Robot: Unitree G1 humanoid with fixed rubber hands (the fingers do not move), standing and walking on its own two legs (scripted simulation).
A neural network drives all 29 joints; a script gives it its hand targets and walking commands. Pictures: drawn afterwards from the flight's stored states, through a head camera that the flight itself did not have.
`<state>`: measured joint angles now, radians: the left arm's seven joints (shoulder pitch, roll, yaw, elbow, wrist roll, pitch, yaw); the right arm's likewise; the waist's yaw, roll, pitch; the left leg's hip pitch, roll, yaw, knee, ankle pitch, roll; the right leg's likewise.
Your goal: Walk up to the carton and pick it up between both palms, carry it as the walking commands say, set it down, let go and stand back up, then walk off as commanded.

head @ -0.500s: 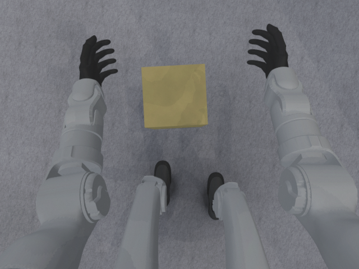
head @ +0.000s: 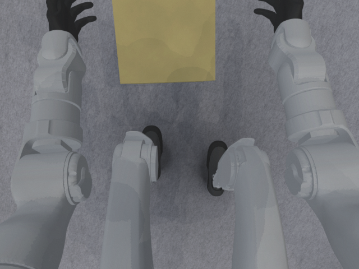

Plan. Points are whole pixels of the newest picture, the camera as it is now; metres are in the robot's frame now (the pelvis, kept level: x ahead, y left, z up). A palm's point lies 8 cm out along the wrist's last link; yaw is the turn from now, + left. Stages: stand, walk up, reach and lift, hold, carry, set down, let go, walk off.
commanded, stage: reach and lift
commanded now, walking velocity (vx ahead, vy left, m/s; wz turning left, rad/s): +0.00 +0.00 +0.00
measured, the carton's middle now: (167, 43) +0.51 +0.08 -0.39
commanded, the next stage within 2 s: none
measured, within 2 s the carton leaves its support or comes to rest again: neither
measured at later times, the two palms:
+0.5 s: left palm (99, 47) +0.48 +0.24 -0.31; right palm (254, 41) +0.52 -0.12 -0.30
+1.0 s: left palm (101, 43) +0.49 +0.24 -0.32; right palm (257, 42) +0.52 -0.13 -0.32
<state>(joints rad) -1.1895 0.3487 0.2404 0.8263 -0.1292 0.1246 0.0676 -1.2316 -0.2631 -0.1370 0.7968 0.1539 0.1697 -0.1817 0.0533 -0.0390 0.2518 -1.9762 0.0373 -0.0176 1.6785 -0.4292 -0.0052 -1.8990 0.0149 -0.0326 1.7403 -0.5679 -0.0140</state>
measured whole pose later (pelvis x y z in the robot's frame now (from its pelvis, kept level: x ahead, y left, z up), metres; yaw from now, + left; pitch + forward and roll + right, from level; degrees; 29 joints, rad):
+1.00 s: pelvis -0.02 +0.00 -0.13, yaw -1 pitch +34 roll -1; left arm -1.46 0.41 0.08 1.23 -0.27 0.02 0.09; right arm -1.47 -0.35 0.01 1.18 0.28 0.07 -0.13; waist 0.06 -0.03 0.43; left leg -2.25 0.05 -0.01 2.11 -0.46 0.01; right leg -2.17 0.03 -0.01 2.19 -0.62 0.00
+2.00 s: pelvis -0.02 +0.00 -0.15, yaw +0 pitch +33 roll +0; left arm -1.48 0.39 0.11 1.16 -0.22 0.14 0.12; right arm -1.51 -0.20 -0.15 1.10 0.07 0.19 -0.15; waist 0.05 -0.02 0.44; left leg -2.28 0.02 -0.03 2.15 -0.45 -0.02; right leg -2.20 0.07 -0.01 2.25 -0.62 0.02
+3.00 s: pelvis -0.03 +0.01 -0.07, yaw -3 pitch +29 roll +0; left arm -1.29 0.23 0.34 0.59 -0.04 0.36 0.13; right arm -1.32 -0.12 -0.26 0.61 0.00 0.36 -0.16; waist 0.09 -0.05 0.53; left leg -1.97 -0.06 -0.09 1.98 -0.50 -0.08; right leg -1.93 0.14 0.05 2.03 -0.60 0.05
